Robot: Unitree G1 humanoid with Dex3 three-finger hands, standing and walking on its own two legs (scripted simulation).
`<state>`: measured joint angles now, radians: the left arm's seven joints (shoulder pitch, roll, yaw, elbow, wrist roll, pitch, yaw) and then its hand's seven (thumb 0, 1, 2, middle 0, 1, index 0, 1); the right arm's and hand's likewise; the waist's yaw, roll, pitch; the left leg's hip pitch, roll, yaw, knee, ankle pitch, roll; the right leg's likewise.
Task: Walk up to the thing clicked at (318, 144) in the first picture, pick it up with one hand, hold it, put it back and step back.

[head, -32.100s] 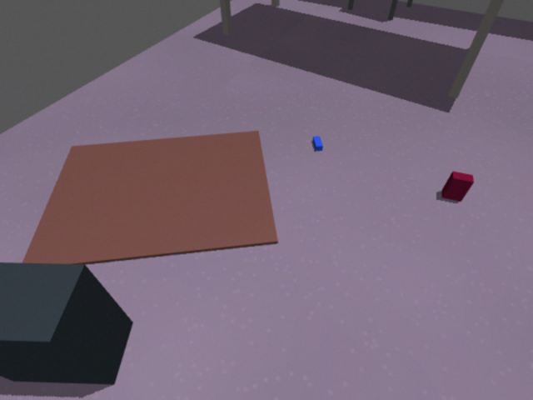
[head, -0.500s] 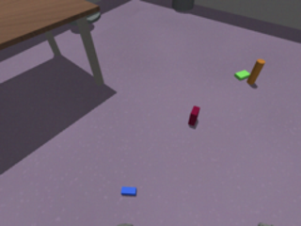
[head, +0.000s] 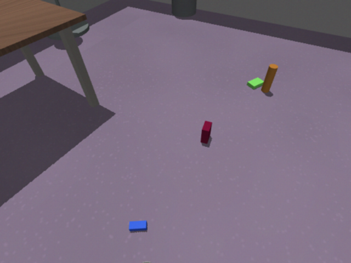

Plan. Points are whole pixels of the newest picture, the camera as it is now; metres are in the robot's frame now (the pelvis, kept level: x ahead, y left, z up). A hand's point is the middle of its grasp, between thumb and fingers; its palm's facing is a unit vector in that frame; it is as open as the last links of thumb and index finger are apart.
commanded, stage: walk up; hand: left
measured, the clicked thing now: (138, 225) +0.46 +0.24 -0.76
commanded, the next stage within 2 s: stand in 0.12 s
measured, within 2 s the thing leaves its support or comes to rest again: neither
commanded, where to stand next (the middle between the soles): +0.08 -0.02 m, yaw +2 degrees
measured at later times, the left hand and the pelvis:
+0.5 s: hand out of the picture +0.11 +0.26 -0.13, palm faces -0.03 -0.95 -0.32, open 7.4 cm; pelvis -0.01 +0.01 +0.02, yaw +0 degrees
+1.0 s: hand out of the picture +0.03 +0.28 -0.14, palm faces -0.03 -0.94 -0.33, open 7.4 cm; pelvis -0.01 +0.02 +0.02, yaw +0 degrees
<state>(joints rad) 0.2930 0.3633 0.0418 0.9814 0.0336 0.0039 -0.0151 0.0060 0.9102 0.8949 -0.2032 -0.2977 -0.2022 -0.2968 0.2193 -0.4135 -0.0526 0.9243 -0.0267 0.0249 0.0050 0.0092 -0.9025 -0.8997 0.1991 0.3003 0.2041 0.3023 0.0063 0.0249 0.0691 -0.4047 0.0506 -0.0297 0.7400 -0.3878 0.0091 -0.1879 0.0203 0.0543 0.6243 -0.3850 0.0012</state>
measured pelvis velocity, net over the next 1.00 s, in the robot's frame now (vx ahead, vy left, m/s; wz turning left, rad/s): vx -0.01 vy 0.02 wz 0.01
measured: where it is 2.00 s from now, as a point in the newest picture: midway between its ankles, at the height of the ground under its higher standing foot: outside the picture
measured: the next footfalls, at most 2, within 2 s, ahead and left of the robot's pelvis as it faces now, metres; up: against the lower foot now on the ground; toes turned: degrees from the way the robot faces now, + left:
left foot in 1.82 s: -0.13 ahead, +0.11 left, +0.00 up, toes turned +4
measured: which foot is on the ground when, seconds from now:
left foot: down 0.00-1.00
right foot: down 0.00-1.00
